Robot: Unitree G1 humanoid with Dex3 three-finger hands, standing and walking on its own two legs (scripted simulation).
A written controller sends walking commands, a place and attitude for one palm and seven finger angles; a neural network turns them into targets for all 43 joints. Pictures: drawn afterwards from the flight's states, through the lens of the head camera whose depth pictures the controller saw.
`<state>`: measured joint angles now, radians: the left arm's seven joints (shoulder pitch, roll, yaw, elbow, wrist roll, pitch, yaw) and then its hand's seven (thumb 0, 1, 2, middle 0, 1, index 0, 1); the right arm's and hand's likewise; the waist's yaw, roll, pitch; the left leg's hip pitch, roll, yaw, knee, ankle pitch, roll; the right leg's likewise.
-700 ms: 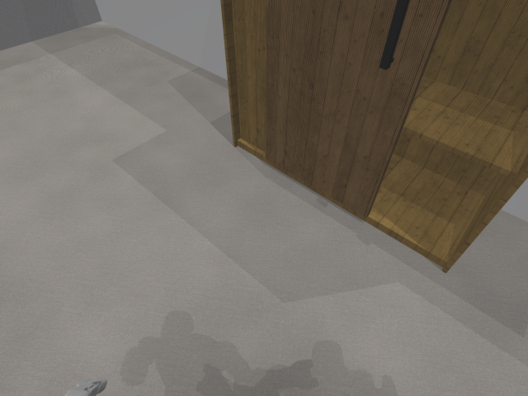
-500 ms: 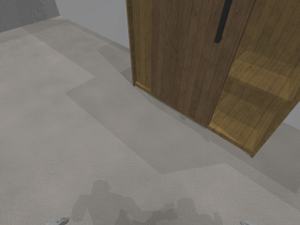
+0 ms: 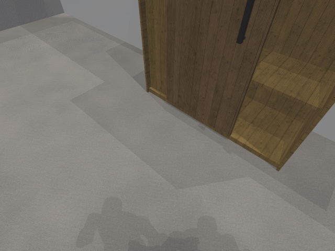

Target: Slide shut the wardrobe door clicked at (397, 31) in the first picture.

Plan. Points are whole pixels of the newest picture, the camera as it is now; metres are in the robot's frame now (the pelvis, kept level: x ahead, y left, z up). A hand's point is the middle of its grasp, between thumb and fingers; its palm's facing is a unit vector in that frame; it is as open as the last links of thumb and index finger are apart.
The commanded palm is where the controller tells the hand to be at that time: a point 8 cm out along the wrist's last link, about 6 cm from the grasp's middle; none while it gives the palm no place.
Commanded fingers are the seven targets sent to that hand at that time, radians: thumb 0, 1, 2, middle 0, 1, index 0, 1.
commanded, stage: stand and wait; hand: left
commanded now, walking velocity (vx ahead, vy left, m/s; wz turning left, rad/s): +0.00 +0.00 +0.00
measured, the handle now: (251, 6) +1.09 -0.32 +0.16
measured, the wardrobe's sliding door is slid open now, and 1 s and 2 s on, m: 0.38 0.38 0.38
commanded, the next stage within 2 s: look at it before walking up in 0.12 s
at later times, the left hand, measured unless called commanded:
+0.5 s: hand out of the picture +0.08 +0.24 -0.15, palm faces -0.04 -0.94 -0.33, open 7.4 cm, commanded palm none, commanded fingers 0.00 0.90 0.90 -0.20 -0.30 -0.20 -0.30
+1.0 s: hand out of the picture +0.08 +0.23 -0.16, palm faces +0.00 -0.96 -0.30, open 7.4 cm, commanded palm none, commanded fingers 0.00 0.90 0.90 -0.20 -0.30 -0.20 -0.30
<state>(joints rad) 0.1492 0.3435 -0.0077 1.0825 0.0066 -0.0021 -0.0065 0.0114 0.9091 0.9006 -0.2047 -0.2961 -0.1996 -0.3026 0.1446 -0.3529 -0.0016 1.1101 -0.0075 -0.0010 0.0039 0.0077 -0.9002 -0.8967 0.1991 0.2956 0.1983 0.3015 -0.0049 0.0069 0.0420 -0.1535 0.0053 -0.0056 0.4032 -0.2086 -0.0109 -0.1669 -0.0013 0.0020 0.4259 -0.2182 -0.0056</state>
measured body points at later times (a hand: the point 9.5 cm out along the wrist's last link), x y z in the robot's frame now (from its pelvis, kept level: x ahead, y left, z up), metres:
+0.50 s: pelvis +0.00 +0.00 +0.00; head +0.01 -0.01 +0.45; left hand +0.09 +0.29 -0.13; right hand +0.08 -0.30 -0.13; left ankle +0.01 +0.13 -0.74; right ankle +0.01 -0.12 -0.74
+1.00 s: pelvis +0.02 +0.00 +0.00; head +0.02 +0.00 +0.45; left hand +0.08 +0.28 -0.14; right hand +0.08 -0.28 -0.14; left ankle +0.01 +0.13 -0.74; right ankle +0.01 -0.12 -0.74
